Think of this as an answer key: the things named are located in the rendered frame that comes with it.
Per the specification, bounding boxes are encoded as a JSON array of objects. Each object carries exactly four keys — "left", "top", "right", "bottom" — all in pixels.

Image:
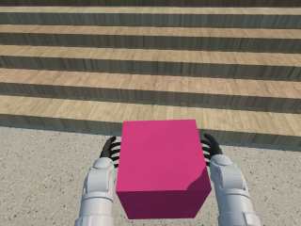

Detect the carton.
[{"left": 116, "top": 119, "right": 212, "bottom": 219}]

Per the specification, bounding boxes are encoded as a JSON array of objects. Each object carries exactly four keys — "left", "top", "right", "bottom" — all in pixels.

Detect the robot right hand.
[{"left": 200, "top": 133, "right": 222, "bottom": 167}]

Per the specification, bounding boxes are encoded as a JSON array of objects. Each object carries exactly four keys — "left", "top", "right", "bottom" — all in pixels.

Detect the right robot forearm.
[{"left": 210, "top": 154, "right": 261, "bottom": 226}]

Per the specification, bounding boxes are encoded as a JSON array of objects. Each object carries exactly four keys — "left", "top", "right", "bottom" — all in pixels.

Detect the robot left hand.
[{"left": 99, "top": 136, "right": 121, "bottom": 168}]

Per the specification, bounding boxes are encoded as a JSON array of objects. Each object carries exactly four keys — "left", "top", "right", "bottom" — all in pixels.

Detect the left robot forearm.
[{"left": 74, "top": 157, "right": 115, "bottom": 226}]

